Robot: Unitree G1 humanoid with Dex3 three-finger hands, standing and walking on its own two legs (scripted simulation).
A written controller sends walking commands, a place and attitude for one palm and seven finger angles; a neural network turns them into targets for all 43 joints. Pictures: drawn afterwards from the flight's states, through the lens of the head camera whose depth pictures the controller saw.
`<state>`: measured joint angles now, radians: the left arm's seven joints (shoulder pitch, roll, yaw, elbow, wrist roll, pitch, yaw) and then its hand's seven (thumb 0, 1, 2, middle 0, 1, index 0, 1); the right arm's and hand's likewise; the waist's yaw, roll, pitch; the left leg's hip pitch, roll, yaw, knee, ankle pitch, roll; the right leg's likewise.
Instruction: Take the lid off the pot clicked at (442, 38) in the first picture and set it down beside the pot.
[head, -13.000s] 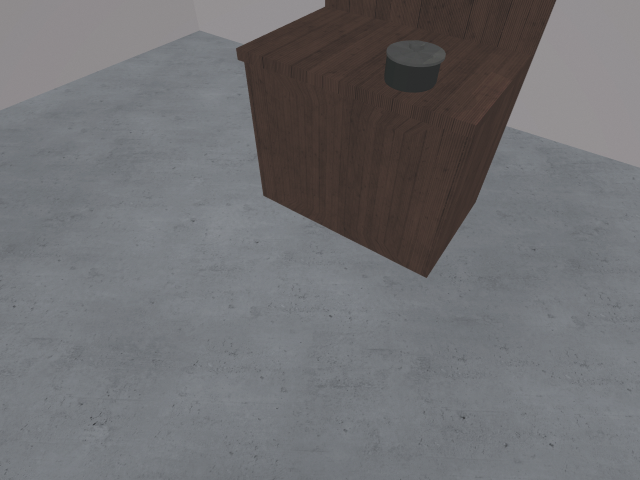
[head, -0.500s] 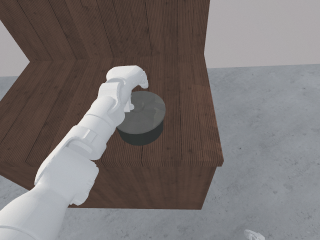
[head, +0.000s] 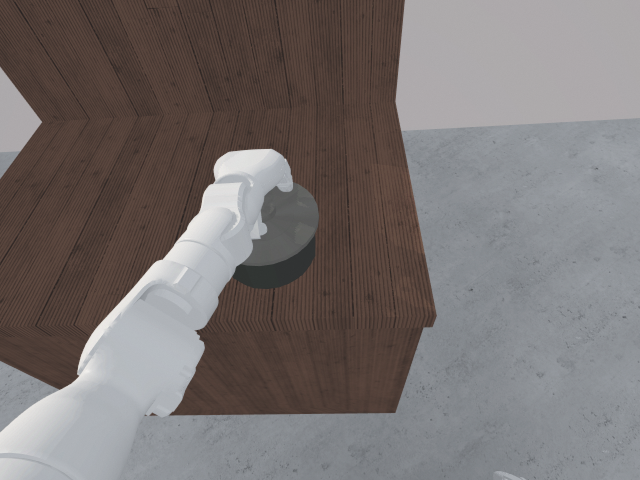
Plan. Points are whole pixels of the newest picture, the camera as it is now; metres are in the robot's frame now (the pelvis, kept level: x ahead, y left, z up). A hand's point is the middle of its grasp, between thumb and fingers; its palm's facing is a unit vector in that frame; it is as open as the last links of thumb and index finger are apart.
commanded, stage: lower the open fingers around the knob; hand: left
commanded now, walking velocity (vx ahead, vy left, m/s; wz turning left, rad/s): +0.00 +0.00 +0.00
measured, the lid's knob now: (261, 209) +0.49 +0.08 +0.04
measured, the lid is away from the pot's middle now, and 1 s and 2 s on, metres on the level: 0.00 0.00 0.00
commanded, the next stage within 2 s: close the fingers and squeeze the knob in 0.34 s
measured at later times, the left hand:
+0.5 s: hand (257, 212) +0.46 +0.08 +0.07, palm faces -0.34 -0.03 -0.94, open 10.1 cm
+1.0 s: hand (254, 210) +0.47 +0.08 +0.07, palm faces -0.34 -0.03 -0.94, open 8.7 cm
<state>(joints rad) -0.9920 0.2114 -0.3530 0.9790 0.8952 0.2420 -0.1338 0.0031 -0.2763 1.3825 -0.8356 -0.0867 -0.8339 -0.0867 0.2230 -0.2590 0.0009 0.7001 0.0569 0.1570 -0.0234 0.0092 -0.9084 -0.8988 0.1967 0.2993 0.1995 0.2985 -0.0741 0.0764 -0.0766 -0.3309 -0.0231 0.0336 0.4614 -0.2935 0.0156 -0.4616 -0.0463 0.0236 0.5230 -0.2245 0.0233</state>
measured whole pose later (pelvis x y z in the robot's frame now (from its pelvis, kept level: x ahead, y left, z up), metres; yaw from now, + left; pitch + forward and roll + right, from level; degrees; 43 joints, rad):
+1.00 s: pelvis +0.00 +0.00 +0.00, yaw +0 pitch +11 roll +1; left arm -0.98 0.23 -0.32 1.00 0.90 0.21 -0.11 0.00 0.03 1.08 -0.61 -0.81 -0.63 -0.82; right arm 0.24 -0.26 0.00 0.70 0.05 0.15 -0.03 0.01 -0.91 -0.90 0.20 0.30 0.20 0.30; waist -0.09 0.07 -0.09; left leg -0.36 -0.02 0.04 0.47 -0.31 0.02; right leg -0.48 -0.04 0.03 0.52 -0.23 0.03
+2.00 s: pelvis +0.00 +0.00 +0.00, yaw -1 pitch +10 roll +1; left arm -0.96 0.24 -0.30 1.01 0.91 0.20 -0.11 0.02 0.24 0.80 -0.75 -0.98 -0.67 -0.93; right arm 0.25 -0.26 0.00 0.71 0.06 0.15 -0.05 0.01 -0.91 -0.90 0.20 0.30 0.20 0.30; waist -0.09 0.07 -0.08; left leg -0.35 -0.01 0.05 0.47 -0.30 0.02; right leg -0.48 -0.04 0.03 0.51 -0.21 0.02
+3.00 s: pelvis +0.00 +0.00 +0.00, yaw +1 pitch +7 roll +1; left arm -1.03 0.23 -0.37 0.90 0.87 0.26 -0.21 -0.01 0.23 0.79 -0.79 -0.98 -0.68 -0.93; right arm 0.16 -0.26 0.01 0.70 0.06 0.14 -0.03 0.01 -0.91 -0.90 0.20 0.30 0.20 0.30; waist -0.05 0.09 -0.06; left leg -0.27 -0.03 0.02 0.43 -0.28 0.02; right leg -0.40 -0.05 0.01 0.49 -0.22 0.02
